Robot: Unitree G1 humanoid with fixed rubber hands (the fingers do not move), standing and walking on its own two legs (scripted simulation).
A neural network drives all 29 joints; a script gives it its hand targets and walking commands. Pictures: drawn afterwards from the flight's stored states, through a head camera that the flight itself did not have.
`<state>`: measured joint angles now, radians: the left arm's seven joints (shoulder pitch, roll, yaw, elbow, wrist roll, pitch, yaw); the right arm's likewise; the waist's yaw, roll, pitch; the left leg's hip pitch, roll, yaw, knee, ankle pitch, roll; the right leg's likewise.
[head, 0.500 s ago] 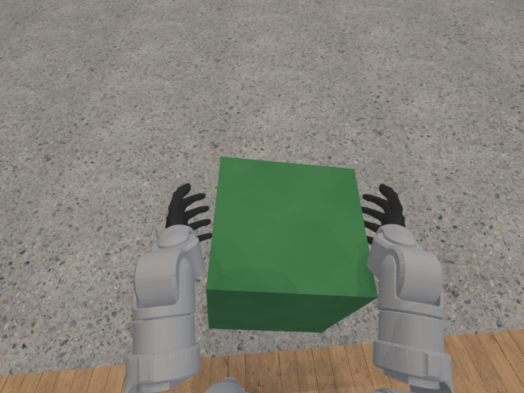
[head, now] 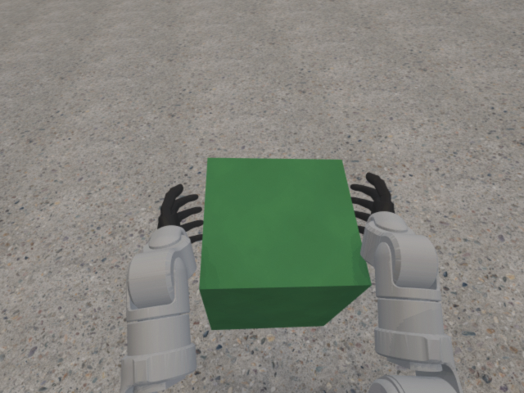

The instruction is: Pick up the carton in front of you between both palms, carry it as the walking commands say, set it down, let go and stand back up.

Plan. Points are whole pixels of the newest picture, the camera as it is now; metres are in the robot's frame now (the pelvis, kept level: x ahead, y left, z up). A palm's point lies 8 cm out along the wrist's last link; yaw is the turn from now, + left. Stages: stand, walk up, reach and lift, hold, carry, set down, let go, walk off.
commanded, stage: carry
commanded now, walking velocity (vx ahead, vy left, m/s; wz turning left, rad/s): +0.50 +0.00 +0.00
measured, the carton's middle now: (271, 251) +0.36 -0.01 +0.02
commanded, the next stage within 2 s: none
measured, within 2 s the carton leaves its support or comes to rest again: neither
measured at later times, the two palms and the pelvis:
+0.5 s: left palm (208, 117) +0.65 +0.10 +0.11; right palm (345, 97) +0.65 -0.19 +0.12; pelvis +0.32 -0.03 +0.00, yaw -1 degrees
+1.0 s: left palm (229, 64) +0.90 +0.07 +0.11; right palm (334, 50) +0.93 -0.22 +0.10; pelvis +0.65 -0.10 +0.03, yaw +4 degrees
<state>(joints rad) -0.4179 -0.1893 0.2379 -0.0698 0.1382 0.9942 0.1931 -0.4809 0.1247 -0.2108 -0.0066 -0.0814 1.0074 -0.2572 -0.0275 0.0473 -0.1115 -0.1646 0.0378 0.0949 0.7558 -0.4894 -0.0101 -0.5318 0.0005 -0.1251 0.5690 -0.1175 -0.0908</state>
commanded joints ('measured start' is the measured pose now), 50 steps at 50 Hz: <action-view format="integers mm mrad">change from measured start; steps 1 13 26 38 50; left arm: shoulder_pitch -564 -526 -695 -173 -135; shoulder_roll -756 -820 -755 -855 -982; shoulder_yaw -606 -712 -613 -697 -854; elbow -28 -12 -145 -214 -524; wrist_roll -262 -351 -284 -279 -435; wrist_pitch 6 -2 63 145 171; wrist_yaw -78 -150 -67 -142 -217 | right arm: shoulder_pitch -448 -504 -550 -150 72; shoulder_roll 908 880 921 884 1012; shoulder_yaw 578 640 655 696 732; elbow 55 -110 -80 -296 -471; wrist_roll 235 159 322 283 295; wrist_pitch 20 -20 79 148 170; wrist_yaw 152 150 198 245 271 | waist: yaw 84 79 -16 17 46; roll -208 -187 -40 40 -174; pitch -423 -269 -294 -269 -264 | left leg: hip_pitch -711 -506 289 47 -293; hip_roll -9 -36 264 151 -10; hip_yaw -140 63 -359 46 38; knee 580 4 -400 -306 -185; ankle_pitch -83 423 612 569 178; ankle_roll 27 22 231 51 -10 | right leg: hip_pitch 823 661 -189 367 563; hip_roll -362 -176 -77 -47 -281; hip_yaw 616 147 163 -75 133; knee -128 -211 722 -149 -294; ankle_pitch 206 702 -239 48 156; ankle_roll -186 -25 53 48 -5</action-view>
